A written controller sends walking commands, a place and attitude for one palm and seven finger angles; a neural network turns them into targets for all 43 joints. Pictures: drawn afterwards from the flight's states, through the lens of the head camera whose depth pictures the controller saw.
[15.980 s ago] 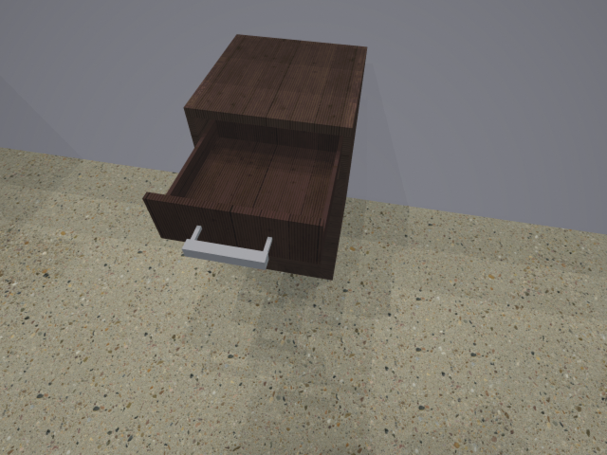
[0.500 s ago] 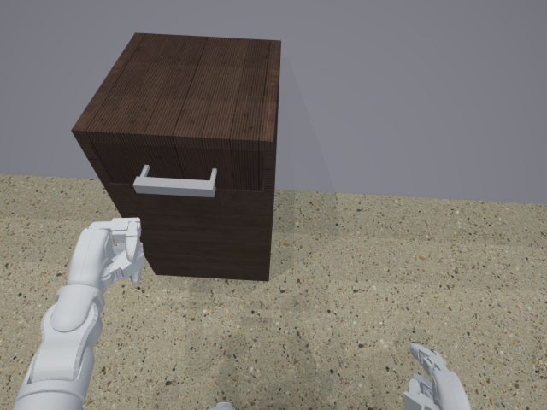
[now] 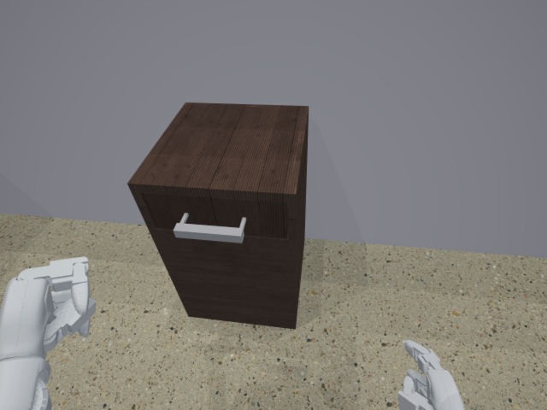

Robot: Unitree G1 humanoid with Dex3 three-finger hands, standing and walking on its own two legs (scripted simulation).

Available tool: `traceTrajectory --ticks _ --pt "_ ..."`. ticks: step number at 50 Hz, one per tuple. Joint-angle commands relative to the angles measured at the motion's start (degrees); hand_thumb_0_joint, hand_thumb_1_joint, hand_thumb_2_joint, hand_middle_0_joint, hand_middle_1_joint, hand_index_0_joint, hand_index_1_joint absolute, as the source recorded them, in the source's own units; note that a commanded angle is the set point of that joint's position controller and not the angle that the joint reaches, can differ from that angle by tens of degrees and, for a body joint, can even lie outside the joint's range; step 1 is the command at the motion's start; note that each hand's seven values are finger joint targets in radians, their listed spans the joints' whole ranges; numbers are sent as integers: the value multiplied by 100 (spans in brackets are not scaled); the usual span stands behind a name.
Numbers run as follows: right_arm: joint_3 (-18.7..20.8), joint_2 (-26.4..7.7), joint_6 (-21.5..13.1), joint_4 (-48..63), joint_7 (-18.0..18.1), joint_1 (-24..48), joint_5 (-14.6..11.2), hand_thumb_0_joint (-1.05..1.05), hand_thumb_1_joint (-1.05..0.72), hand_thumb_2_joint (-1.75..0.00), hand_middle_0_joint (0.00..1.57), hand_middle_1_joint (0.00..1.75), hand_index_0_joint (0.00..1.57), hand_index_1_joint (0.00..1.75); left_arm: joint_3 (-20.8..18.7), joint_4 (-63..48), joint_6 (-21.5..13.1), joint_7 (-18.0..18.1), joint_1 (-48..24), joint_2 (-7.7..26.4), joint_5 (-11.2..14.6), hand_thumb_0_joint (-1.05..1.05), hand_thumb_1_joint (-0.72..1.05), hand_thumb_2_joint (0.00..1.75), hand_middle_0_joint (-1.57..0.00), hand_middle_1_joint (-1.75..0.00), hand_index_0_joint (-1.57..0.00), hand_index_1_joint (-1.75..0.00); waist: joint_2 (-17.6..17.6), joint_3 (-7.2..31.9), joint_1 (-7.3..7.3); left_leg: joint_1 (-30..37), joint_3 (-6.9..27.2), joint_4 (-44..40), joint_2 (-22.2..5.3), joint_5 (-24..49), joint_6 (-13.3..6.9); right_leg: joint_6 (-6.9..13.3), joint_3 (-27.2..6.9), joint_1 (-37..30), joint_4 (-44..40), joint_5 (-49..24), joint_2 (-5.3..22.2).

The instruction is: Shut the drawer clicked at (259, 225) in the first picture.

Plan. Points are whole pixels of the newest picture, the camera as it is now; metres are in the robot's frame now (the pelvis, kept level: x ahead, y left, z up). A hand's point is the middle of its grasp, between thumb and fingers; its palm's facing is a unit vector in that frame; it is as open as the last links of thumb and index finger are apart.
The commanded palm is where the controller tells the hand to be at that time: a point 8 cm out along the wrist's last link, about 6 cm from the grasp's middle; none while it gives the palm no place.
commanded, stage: draw the hand back to the body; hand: left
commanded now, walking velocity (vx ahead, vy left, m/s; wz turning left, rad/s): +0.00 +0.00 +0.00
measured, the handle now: (211, 225) +0.59 +0.23 -0.16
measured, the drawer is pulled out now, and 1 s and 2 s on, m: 0.00 0.00 0.00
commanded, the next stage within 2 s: step back with the hand held close in 0.26 s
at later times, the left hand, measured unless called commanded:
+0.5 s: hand (61, 302) +0.18 +0.24 +0.18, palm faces +0.40 -0.80 -0.44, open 3.2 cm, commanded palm +0.12 +0.27 +0.18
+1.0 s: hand (8, 368) +0.12 +0.26 +0.16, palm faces +0.37 -0.79 -0.49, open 3.2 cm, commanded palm +0.06 +0.30 +0.18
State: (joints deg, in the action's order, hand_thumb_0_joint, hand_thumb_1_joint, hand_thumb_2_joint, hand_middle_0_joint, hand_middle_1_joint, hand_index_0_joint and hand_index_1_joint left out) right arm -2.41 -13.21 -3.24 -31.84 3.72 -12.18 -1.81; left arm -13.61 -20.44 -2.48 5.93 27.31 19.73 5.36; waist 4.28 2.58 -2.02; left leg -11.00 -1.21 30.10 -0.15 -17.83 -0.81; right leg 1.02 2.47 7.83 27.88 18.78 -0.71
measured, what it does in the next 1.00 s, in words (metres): shifts its weight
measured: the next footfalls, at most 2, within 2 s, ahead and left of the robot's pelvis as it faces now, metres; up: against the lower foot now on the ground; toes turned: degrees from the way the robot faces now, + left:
right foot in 1.42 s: -0.26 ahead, -0.11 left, +0.00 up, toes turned +3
left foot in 1.80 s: -0.18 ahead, +0.11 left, +0.00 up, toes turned -1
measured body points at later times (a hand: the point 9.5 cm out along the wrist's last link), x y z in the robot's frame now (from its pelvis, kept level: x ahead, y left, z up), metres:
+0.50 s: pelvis -0.01 -0.01 +0.00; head -0.03 -0.03 +0.45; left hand +0.15 +0.28 +0.21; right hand +0.17 -0.23 -0.08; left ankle -0.02 +0.11 -0.74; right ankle -0.04 -0.11 -0.74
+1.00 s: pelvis -0.07 +0.02 +0.00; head -0.06 +0.01 +0.45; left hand +0.09 +0.30 +0.19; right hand +0.11 -0.21 -0.08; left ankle -0.02 +0.11 -0.74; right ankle -0.04 -0.11 -0.74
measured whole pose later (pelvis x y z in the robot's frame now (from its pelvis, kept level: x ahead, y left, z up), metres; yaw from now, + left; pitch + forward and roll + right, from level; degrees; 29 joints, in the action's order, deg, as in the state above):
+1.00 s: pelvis -0.07 +0.02 +0.00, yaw +0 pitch +0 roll -1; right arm -0.1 -11.9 -2.4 -31.0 3.7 -10.3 -0.5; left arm -21.4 -30.0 -12.9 7.9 35.6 21.6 2.7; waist 3.0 -0.8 -0.4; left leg -20.2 -2.3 31.1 0.8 -11.5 -2.8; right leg -0.7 1.6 17.7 29.9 12.7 0.4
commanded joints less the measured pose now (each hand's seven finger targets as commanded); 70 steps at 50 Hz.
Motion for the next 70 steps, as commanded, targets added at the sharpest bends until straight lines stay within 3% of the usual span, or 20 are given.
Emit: traceTrajectory --ticks 1,10,15,18,19,20,21,22,26,34,40,43,48,54,56,58,60,61,65,70 --pt "232 -474 -512 908 -2 739 27 0 -90 -90 20 30 20 30 -818 -1867 -499 104 -99 979 -13 0 90 90 -140 -160 -140 -160 -139 209 -38 453 126 -400 -128 1881 -74 31 -93 98 -524 -2013 98" --pt "333 -535 -445 758 75 700 43 0 -90 -90 20 30 20 30 -873 -1305 -562 85 -83 758 -50 0 90 90 -140 -160 -140 -160 -624 -322 16 406 80 -487 -116 1131 -156 -50 -167 406 -763 -1287 130" --pt "295 -482 -602 837 109 814 88 0 -90 -90 20 30 20 30 -929 -2002 -708 126 -245 986 -82 0 90 90 -140 -160 -140 -160 -39 340 -108 638 67 -459 -66 1364 -175 -6 -256 3 -678 -1574 206" --pt "244 -449 -726 800 98 801 97 0 -90 -90 20 30 20 30 -960 -2175 -705 186 -94 1049 -102 0 90 90 -140 -160 -140 -160 214 328 -139 583 114 -487 -74 1530 -121 34 -221 -92 -614 -1739 197" --pt "247 -427 -743 782 96 817 88 0 -90 -90 20 30 20 30 -908 -2091 -692 185 -33 964 -93 0 90 90 -140 -160 -140 -160 147 197 -124 545 115 -485 -85 1561 -110 31 -201 -51 -613 -1759 189" --pt "322 -641 -577 900 50 671 111 0 -90 -90 20 30 20 30 -1837 -2530 -988 222 -895 1809 -99 0 90 90 -140 -160 -140 -160 -276 -387 119 74 248 -331 -173 1107 -209 35 -953 447 -1052 -2003 549" --pt "338 -507 -513 791 55 616 108 0 -90 -90 20 30 20 30 -1900 -2134 -1109 205 -904 1803 -118 0 90 90 -140 -160 -140 -160 -519 -557 156 41 277 -194 -141 872 -169 100 -1089 624 -1226 -2009 729" --pt "371 -503 -430 653 50 628 145 0 -90 -90 20 30 20 30 -1550 -1416 -1080 168 -221 1318 -173 0 90 90 -140 -160 -140 -160 -828 -711 209 98 254 -87 -137 946 -174 105 -1025 811 -1247 -2123 769" --pt "509 -628 -180 740 -35 664 126 0 -90 -90 20 30 20 30 -1063 -1034 -1111 63 599 683 -180 0 90 90 -140 -160 -140 -160 -284 -213 214 92 274 -456 -318 1715 -165 -39 -580 391 -803 -2421 608" --pt "558 -636 16 1066 25 767 114 0 -90 -90 20 30 20 30 -1511 -2348 -1256 195 1095 1267 -142 0 90 90 -140 -160 -140 -160 -221 917 109 -19 385 -558 -463 2721 -202 -121 -369 -261 -174 -2828 437" --pt "564 -641 -71 1014 100 615 162 0 -90 -90 20 30 20 30 -1531 -2432 -1280 299 1127 1234 -173 0 90 90 -140 -160 -140 -160 263 662 138 -537 604 -813 -643 2325 -228 -149 -299 -102 162 -1981 214" --pt "575 -667 -141 957 92 572 167 0 -90 -90 20 30 20 30 -1438 -2162 -1309 297 1041 1085 -197 0 90 90 -140 -160 -140 -160 285 308 189 -1203 731 -1109 -765 1099 -285 -130 -328 -120 322 -1398 164" --pt "573 -669 -243 937 79 566 119 0 -90 -90 20 30 20 30 -1346 -1866 -1353 312 829 972 -269 0 90 90 -140 -160 -140 -160 -276 -74 260 -2213 766 -1140 -652 -984 -354 -122 -629 -187 84 -789 245" --pt "581 -644 -311 870 59 471 189 0 -90 -90 20 30 20 30 -1248 -2383 -1460 427 527 1099 -291 0 90 90 -140 -160 -140 -160 -887 -98 347 -821 468 329 -104 -646 -99 256 -1172 1786 -1265 994 837" --pt "565 -660 -331 853 80 465 216 0 -90 -90 20 30 20 30 -1292 -2644 -1494 484 429 1200 -286 0 90 90 -140 -160 -140 -160 -633 -3 371 -586 535 271 -106 -531 -83 269 -1034 1960 -1166 868 810" --pt "522 -671 -351 875 113 461 200 0 -90 -90 20 30 20 30 -1326 -2714 -1519 518 554 1196 -283 0 90 90 -140 -160 -140 -160 -67 -8 362 -926 906 -539 -386 -820 -167 56 -629 1605 -632 733 419" --pt "519 -766 -416 964 139 589 202 0 -90 -90 20 30 20 30 -1506 -2852 -1579 521 619 1247 -369 0 90 90 -140 -160 -140 -160 1057 115 291 -2578 1815 -2042 -1152 -2177 -494 -182 -294 -58 1076 61 -234" --pt "540 -707 -443 988 162 642 216 0 -90 -90 20 30 20 30 -1635 -2779 -1588 505 603 1307 -456 0 90 90 -140 -160 -140 -160 1252 160 219 -3203 2210 -2393 -1431 -2611 -608 -227 -285 -544 1837 -164 -385" --pt "614 -653 -552 918 118 531 248 0 -90 -90 20 30 20 30 -1787 -2552 -1645 445 850 1320 -419 0 90 90 -140 -160 -140 -160 345 206 224 -2713 1743 -1714 -1371 -1325 -714 -133 -496 -223 1699 194 -334" --pt "562 -741 -654 425 -2 460 345 0 -90 -90 20 30 20 30 -1615 -2591 -1883 285 932 1260 -239 0 90 90 -140 -160 -140 -160 434 388 319 -1099 1375 -1090 -1040 884 -505 0 -418 399 -162 -334 -204"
